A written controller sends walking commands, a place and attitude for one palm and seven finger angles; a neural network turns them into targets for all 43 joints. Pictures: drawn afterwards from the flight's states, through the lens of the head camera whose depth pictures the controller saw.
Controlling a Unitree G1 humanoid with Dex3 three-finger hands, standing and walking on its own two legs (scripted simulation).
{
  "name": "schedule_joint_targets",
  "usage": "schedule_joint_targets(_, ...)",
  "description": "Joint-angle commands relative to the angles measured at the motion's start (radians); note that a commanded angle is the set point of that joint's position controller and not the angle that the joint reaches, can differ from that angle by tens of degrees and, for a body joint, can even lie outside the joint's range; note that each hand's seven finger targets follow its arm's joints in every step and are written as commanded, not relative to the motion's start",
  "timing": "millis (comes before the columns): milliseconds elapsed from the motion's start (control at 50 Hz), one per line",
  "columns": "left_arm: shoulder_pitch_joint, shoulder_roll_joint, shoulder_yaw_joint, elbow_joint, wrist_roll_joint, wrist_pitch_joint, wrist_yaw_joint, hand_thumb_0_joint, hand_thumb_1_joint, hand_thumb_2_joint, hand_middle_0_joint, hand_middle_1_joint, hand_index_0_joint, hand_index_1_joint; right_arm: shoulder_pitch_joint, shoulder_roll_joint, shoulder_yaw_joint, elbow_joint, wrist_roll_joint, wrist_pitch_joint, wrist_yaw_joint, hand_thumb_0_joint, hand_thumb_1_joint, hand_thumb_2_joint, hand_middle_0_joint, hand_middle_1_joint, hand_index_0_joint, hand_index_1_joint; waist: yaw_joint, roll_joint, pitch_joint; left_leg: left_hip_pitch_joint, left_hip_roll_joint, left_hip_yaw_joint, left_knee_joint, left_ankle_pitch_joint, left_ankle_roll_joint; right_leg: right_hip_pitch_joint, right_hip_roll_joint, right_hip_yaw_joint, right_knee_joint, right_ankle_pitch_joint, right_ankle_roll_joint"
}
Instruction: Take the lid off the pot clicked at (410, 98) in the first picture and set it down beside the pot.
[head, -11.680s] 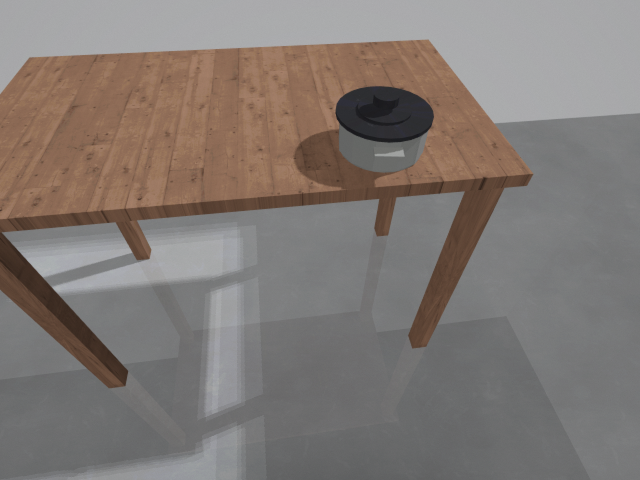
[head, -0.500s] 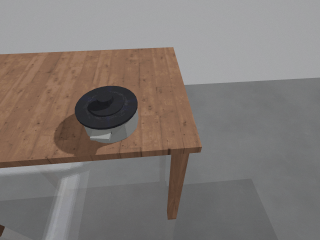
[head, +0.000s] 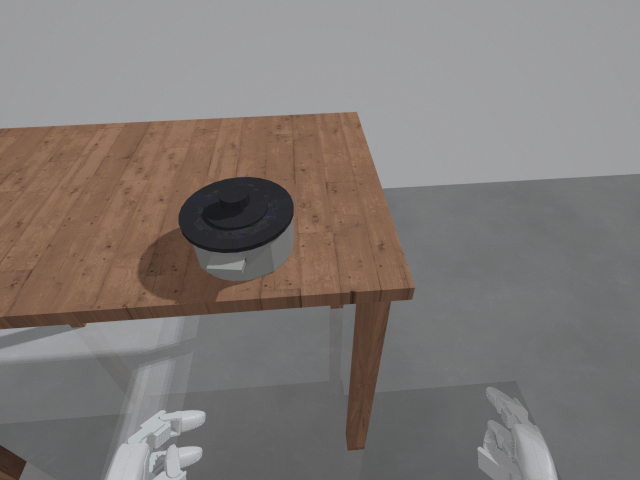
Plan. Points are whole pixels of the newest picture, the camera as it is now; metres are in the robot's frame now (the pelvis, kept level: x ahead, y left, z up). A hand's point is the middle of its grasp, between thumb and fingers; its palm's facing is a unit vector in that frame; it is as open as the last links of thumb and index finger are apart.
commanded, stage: lift the closed hand beside the body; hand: left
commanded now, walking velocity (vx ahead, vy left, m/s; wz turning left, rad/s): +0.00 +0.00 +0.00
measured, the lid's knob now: (234, 197) +0.49 +0.17 +0.11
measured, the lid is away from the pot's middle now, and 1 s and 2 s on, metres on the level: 0.00 0.00 0.00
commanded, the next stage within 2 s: raise the hand higher, near the body in 0.28 s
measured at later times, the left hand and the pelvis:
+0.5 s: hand (73, 456) +0.13 +0.26 +0.07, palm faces +0.31 -0.87 -0.39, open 3.1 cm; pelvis +0.00 +0.02 +0.00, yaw +1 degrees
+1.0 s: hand (69, 405) +0.16 +0.25 +0.12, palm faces +0.36 -0.85 -0.39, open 3.1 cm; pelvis +0.00 +0.02 +0.00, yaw +1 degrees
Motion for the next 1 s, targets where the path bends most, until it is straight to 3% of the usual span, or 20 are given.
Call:
schedule_joint_targets(0, -0.097, 0.183, 0.13, -0.299, -0.012, -0.078, 0.032, 0.0, 0.9, 0.9, -0.992, -1.164, -0.992, -1.164, -0.079, -0.08, -0.008, -0.193, -0.011, -0.036, -0.017, 0.0, -0.9, -0.9, 0.2, 0.3, 0.2, 0.3, 0.0, 0.037, 0.125, 0.007, 0.01, 0.007, -0.046, 0.036, 0.018, -0.129, -0.072, 0.042, -0.211, 0.004, 0.044)
schedule_joint_targets(40, -0.051, 0.134, 0.09, -0.311, -0.019, -0.076, 0.025, 0.0, 0.9, 0.9, -1.08, -1.26, -1.08, -1.26, -0.062, -0.077, -0.002, -0.213, -0.012, -0.025, -0.021, 0.0, -0.9, -0.9, 0.2, 0.3, 0.2, 0.3, 0.002, 0.064, 0.109, 0.026, 0.006, 0.005, -0.054, 0.02, 0.018, -0.112, -0.066, 0.035, -0.202, -0.003, 0.039)
schedule_joint_targets(120, 0.012, 0.157, 0.105, -0.506, -0.021, -0.091, 0.022, 0.0, 0.9, 0.9, -1.256, -1.452, -1.256, -1.452, -0.059, -0.078, 0.007, -0.252, -0.023, -0.032, -0.024, 0.0, -0.9, -0.9, 0.2, 0.3, 0.2, 0.3, 0.023, 0.078, -0.038, 0.079, 0.01, -0.014, -0.07, 0.075, 0.021, -0.018, -0.055, 0.004, -0.163, 0.071, 0.033)
schedule_joint_targets(160, 0.031, 0.181, 0.136, -0.523, -0.018, -0.081, 0.03, 0.0, 0.9, 0.9, -1.3, -1.5, -1.3, -1.5, -0.063, -0.079, 0.007, -0.25, -0.028, -0.03, -0.03, 0.0, -0.9, -0.9, 0.2, 0.3, 0.2, 0.3, 0.027, 0.013, -0.026, 0.071, 0.016, -0.02, -0.071, 0.116, 0.024, -0.006, -0.051, 0.003, -0.154, 0.118, 0.035)
schedule_joint_targets(240, 0.067, 0.177, 0.168, -0.44, -0.018, -0.061, 0.029, 0.0, 0.9, 0.9, -1.3, -1.5, -1.3, -1.5, -0.078, -0.077, 0.006, -0.232, -0.023, -0.005, -0.034, 0.0, -0.9, -0.9, 0.2, 0.3, 0.2, 0.3, 0.028, -0.076, 0.078, 0.021, 0.022, -0.032, -0.086, 0.087, 0.025, -0.036, -0.043, -0.006, -0.167, 0.088, 0.039)
schedule_joint_targets(340, 0.083, 0.263, 0.257, -0.66, -0.012, -0.074, 0.049, 0.0, 0.9, 0.9, -1.3, -1.5, -1.3, -1.5, -0.097, -0.065, 0.019, -0.24, -0.025, -0.036, -0.034, 0.0, -0.9, -0.9, 0.2, 0.3, 0.2, 0.3, 0.063, 0.089, -0.023, 0.061, 0.033, -0.056, -0.1, 0.155, 0.011, 0.04, -0.05, -0.007, -0.134, 0.125, 0.026)
schedule_joint_targets(360, 0.098, 0.26, 0.261, -0.671, -0.012, -0.072, 0.052, 0.0, 0.9, 0.9, -1.3, -1.5, -1.3, -1.5, -0.099, -0.065, 0.02, -0.236, -0.024, -0.039, -0.033, 0.0, -0.9, -0.9, 0.2, 0.3, 0.2, 0.3, 0.064, 0.084, -0.015, 0.062, 0.036, -0.06, -0.101, 0.166, 0.008, 0.038, -0.047, -0.009, -0.134, 0.129, 0.026)
schedule_joint_targets(420, 0.175, 0.16, 0.182, -0.567, -0.006, -0.059, 0.036, 0.0, 0.9, 0.9, -1.3, -1.5, -1.3, -1.5, -0.095, -0.062, 0.013, -0.215, -0.022, -0.04, -0.02, 0.0, -0.9, -0.9, 0.2, 0.3, 0.2, 0.3, 0.05, -0.045, 0.057, 0.031, 0.046, -0.069, -0.106, 0.161, 0.011, 0.001, -0.038, -0.03, -0.126, 0.115, 0.031)
schedule_joint_targets(460, 0.165, 0.162, 0.17, -0.589, -0.002, -0.066, 0.028, 0.0, 0.9, 0.9, -1.3, -1.5, -1.3, -1.5, -0.097, -0.074, 0.005, -0.216, -0.019, -0.041, -0.018, 0.0, -0.9, -0.9, 0.2, 0.3, 0.2, 0.3, 0.047, -0.053, 0.065, 0.032, 0.049, -0.064, -0.105, 0.151, 0.015, -0.01, -0.04, -0.024, -0.127, 0.109, 0.035)
schedule_joint_targets(540, 0.111, 0.283, 0.274, -0.741, 0.0, -0.091, 0.06, 0.0, 0.9, 0.9, -1.3, -1.5, -1.3, -1.5, -0.09, -0.076, 0.01, -0.226, -0.018, -0.066, -0.028, 0.0, -0.9, -0.9, 0.2, 0.3, 0.2, 0.3, 0.067, 0.028, -0.017, 0.043, 0.049, -0.076, -0.109, 0.14, 0.006, 0.033, -0.044, -0.011, -0.117, 0.102, 0.031)
schedule_joint_targets(600, 0.137, 0.278, 0.29, -0.745, 0.002, -0.089, 0.07, 0.0, 0.9, 0.9, -1.3, -1.5, -1.3, -1.5, -0.093, -0.068, 0.012, -0.217, -0.017, -0.072, -0.029, 0.0, -0.9, -0.9, 0.2, 0.3, 0.2, 0.3, 0.068, 0.034, 0.003, 0.043, 0.05, -0.076, -0.105, 0.152, -0.002, 0.019, -0.037, -0.012, -0.117, 0.103, 0.028)
schedule_joint_targets(620, 0.158, 0.224, 0.242, -0.728, -0.002, -0.089, 0.064, 0.0, 0.9, 0.9, -1.3, -1.5, -1.3, -1.5, -0.088, -0.06, 0.016, -0.217, -0.015, -0.072, -0.026, 0.0, -0.9, -0.9, 0.2, 0.3, 0.2, 0.3, 0.062, 0.032, 0.028, 0.038, 0.051, -0.079, -0.109, 0.147, -0.004, 0.011, -0.042, -0.018, -0.111, 0.098, 0.026)
schedule_joint_targets(660, 0.165, 0.201, 0.226, -0.685, -0.007, -0.085, 0.055, 0.0, 0.9, 0.9, -1.3, -1.5, -1.3, -1.5, -0.087, -0.065, 0.008, -0.209, -0.013, -0.064, -0.024, 0.0, -0.9, -0.9, 0.2, 0.3, 0.2, 0.3, 0.058, -0.004, 0.061, 0.029, 0.051, -0.067, -0.109, 0.139, 0.004, -0.002, -0.042, -0.016, -0.121, 0.098, 0.03)
schedule_joint_targets(700, 0.133, 0.211, 0.234, -0.695, -0.007, -0.089, 0.051, 0.0, 0.9, 0.9, -1.3, -1.5, -1.3, -1.5, -0.092, -0.07, 0.006, -0.21, -0.012, -0.061, -0.02, 0.0, -0.9, -0.9, 0.2, 0.3, 0.2, 0.3, 0.054, 0.029, 0.08, 0.026, 0.048, -0.062, -0.105, 0.116, 0.006, -0.02, -0.037, -0.01, -0.13, 0.087, 0.031)
schedule_joint_targets(760, 0.032, 0.29, 0.296, -0.807, -0.01, -0.109, 0.069, 0.0, 0.9, 0.9, -1.3, -1.5, -1.3, -1.5, -0.083, -0.076, 0.012, -0.224, -0.015, -0.072, -0.031, 0.0, -0.9, -0.9, 0.2, 0.3, 0.2, 0.3, 0.06, 0.054, 0.024, 0.042, 0.046, -0.069, -0.104, 0.115, 0.004, 0.015, -0.043, 0.002, -0.133, 0.089, 0.029)
schedule_joint_targets(800, 0.052, 0.315, 0.335, -0.816, -0.012, -0.107, 0.078, 0.0, 0.9, 0.9, -1.3, -1.5, -1.3, -1.5, -0.087, -0.073, 0.014, -0.22, -0.016, -0.075, -0.032, 0.0, -0.9, -0.9, 0.2, 0.3, 0.2, 0.3, 0.068, 0.075, 0.007, 0.056, 0.045, -0.066, -0.096, 0.137, 0.002, 0.017, -0.038, 0.005, -0.136, 0.106, 0.027)
schedule_joint_targets(840, 0.095, 0.262, 0.303, -0.764, -0.018, -0.102, 0.071, 0.0, 0.9, 0.9, -1.3, -1.5, -1.3, -1.5, -0.085, -0.06, 0.015, -0.212, -0.017, -0.069, -0.031, 0.0, -0.9, -0.9, 0.2, 0.3, 0.2, 0.3, 0.066, 0.017, 0.021, 0.056, 0.046, -0.06, -0.091, 0.177, 0.004, 0.023, -0.041, -0.003, -0.129, 0.14, 0.027)
schedule_joint_targets(900, 0.091, 0.23, 0.287, -0.716, -0.023, -0.095, 0.056, 0.0, 0.9, 0.9, -1.3, -1.5, -1.3, -1.5, -0.093, -0.065, 0.008, -0.203, -0.015, -0.055, -0.02, 0.0, -0.9, -0.9, 0.2, 0.3, 0.2, 0.3, 0.056, 0.001, 0.058, 0.051, 0.041, -0.045, -0.081, 0.18, 0.011, -0.003, -0.038, 0.004, -0.145, 0.153, 0.032)
schedule_joint_targets(940, 0.021, 0.265, 0.304, -0.75, -0.026, -0.101, 0.056, 0.0, 0.9, 0.9, -1.3, -1.5, -1.3, -1.5, -0.095, -0.072, 0.011, -0.21, -0.016, -0.048, -0.027, 0.0, -0.9, -0.9, 0.2, 0.3, 0.2, 0.3, 0.054, -0.006, 0.052, 0.056, 0.041, -0.042, -0.085, 0.161, 0.016, 0.003, -0.044, 0.01, -0.156, 0.141, 0.034)
schedule_joint_targets(980, -0.047, 0.313, 0.34, -0.822, -0.026, -0.112, 0.068, 0.0, 0.9, 0.9, -1.3, -1.5, -1.3, -1.5, -0.094, -0.074, 0.016, -0.213, -0.019, -0.055, -0.034, 0.0, -0.9, -0.9, 0.2, 0.3, 0.2, 0.3, 0.059, 0.054, 0.017, 0.079, 0.037, -0.042, -0.079, 0.164, 0.016, 0.013, -0.048, 0.019, -0.165, 0.145, 0.034)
